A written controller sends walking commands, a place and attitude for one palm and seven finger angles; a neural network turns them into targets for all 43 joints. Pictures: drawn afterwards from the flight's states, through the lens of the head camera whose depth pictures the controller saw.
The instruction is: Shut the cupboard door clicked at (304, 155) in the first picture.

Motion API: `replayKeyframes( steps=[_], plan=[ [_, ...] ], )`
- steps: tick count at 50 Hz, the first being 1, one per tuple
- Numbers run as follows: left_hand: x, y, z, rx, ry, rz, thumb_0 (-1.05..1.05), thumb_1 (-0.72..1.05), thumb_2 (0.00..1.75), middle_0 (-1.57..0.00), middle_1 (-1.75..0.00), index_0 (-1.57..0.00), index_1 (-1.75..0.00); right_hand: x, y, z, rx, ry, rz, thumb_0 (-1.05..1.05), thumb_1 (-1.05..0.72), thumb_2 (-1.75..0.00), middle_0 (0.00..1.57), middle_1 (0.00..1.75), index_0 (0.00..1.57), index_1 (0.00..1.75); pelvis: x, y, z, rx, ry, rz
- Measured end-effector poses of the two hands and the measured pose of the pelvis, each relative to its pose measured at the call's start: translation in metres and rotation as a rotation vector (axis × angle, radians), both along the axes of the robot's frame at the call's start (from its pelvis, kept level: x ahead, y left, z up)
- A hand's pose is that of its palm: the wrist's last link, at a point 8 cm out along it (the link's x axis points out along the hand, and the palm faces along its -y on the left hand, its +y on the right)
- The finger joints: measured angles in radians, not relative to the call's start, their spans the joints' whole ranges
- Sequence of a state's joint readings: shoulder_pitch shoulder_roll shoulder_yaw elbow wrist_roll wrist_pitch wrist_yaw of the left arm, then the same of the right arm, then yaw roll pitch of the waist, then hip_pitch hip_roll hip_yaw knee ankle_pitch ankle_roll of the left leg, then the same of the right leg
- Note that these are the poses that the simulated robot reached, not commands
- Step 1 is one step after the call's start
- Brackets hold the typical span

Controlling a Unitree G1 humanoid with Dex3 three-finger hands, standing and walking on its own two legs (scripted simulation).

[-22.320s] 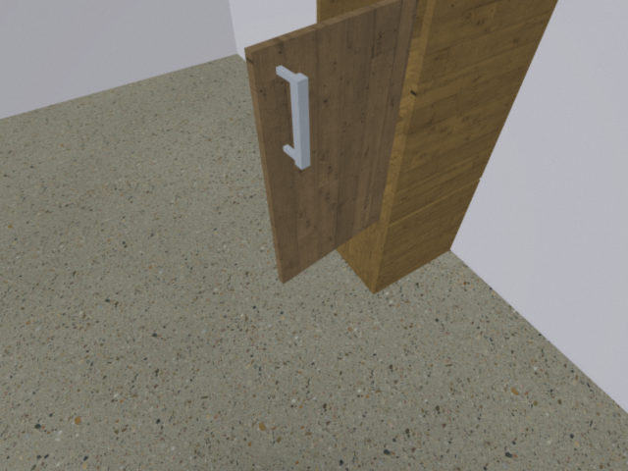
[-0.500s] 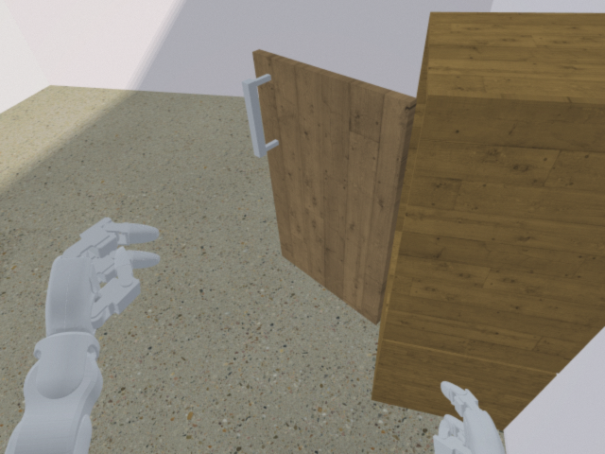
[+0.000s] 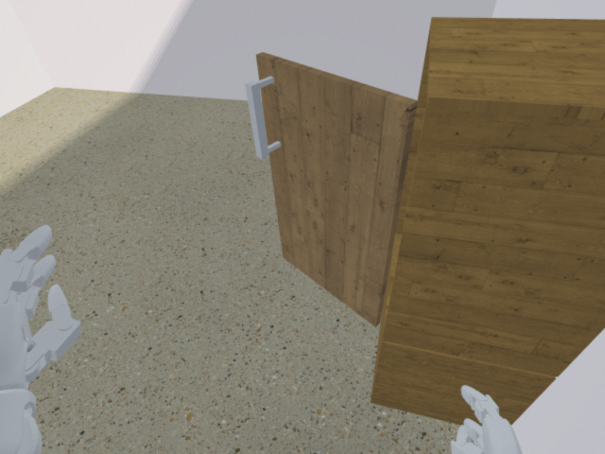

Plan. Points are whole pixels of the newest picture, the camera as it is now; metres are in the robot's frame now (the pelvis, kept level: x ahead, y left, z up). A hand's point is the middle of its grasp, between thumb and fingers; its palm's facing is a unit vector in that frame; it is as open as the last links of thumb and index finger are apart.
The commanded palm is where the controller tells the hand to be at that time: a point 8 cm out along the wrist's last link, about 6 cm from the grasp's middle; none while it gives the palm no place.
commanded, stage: draw the hand back to the body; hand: left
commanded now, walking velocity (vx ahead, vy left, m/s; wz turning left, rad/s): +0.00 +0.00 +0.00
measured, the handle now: (265, 118) +0.70 +0.17 +0.13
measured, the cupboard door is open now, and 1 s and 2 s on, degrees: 60 60 60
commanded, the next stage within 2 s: step back with the hand held close in 0.10 s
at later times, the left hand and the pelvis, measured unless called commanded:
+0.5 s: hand (66, 325) +0.19 +0.28 +0.15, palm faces +0.39 -0.77 -0.50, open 7.4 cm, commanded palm +0.13 +0.32 +0.17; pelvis -0.01 +0.02 -0.01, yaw -1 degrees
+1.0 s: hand out of the picture +0.11 +0.30 +0.16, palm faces +0.51 -0.73 -0.46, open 7.4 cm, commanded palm +0.04 +0.33 +0.17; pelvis -0.09 +0.02 -0.02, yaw +2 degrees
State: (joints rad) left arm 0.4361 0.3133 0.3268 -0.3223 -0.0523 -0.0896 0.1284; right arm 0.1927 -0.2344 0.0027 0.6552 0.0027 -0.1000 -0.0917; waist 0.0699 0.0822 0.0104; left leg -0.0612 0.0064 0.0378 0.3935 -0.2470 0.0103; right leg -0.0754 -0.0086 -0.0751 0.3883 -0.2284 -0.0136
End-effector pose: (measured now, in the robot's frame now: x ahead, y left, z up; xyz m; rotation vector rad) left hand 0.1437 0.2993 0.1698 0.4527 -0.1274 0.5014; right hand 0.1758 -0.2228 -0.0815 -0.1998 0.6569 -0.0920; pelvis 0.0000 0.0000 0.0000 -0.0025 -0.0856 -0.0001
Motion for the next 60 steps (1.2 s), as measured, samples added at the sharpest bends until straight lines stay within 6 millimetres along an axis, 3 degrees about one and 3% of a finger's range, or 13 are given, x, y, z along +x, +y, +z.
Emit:
replayKeyframes(
  steps=[15, 28, 47, 55, 60],
  plan=[
    [0.002, 0.003, 0.006, 0.042, 0.000, -0.028, 0.01, 0.89, 0.90, -0.21, -0.31, -0.21, -0.30, -0.012, 0.003, -0.004, 0.016, 0.032, -0.009, 0.02, -0.90, -0.90, 0.21, 0.30, 0.20, 0.30, -0.002, 0.001, -0.001, -0.012, 0.028, -0.004],
    [0.002, 0.020, 0.005, 0.133, 0.045, -0.110, 0.01, 0.89, 0.90, -0.21, -0.31, -0.21, -0.30, -0.043, -0.007, -0.007, -0.049, 0.106, -0.135, 0.02, -0.90, -0.90, 0.20, 0.30, 0.20, 0.30, -0.020, 0.025, -0.008, -0.002, 0.092, -0.020],
    [-0.070, 0.036, -0.001, 0.152, -0.110, -0.067, 0.01, 0.89, 0.90, -0.21, -0.31, -0.21, -0.30, -0.112, 0.011, -0.010, -0.093, 0.095, -0.077, 0.02, -0.90, -0.90, 0.21, 0.30, 0.20, 0.30, -0.079, 0.029, -0.022, -0.029, 0.074, 0.028],
    [-0.096, 0.028, 0.006, 0.178, -0.146, -0.063, 0.01, 0.89, 0.90, -0.21, -0.31, -0.21, -0.30, -0.125, 0.011, -0.017, -0.065, 0.092, -0.036, 0.02, -0.90, -0.90, 0.21, 0.30, 0.20, 0.30, -0.100, 0.020, -0.024, -0.030, 0.079, 0.031],
    [-0.107, 0.024, 0.006, 0.165, -0.152, -0.112, 0.01, 0.89, 0.90, -0.21, -0.31, -0.21, -0.30, -0.134, 0.011, -0.013, -0.081, 0.098, -0.037, 0.02, -0.90, -0.90, 0.21, 0.30, 0.20, 0.30, -0.114, 0.025, -0.023, -0.028, 0.087, 0.040]
  ],
)
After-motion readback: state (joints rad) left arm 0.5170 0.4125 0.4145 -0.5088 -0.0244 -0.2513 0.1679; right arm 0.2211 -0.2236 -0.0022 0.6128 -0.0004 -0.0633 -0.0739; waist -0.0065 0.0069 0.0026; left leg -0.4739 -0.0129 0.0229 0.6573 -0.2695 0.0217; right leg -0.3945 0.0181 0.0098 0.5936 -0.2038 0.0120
